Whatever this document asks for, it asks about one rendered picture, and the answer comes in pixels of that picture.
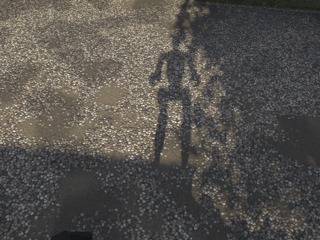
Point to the left robot hand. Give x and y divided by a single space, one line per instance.
75 235

